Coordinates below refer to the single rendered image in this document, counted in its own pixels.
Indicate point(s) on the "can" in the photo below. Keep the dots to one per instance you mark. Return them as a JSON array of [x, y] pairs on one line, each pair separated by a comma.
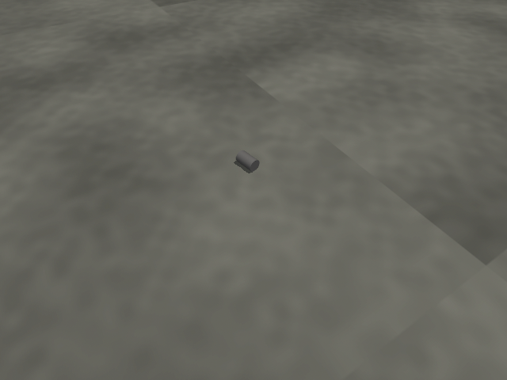
[[247, 160]]

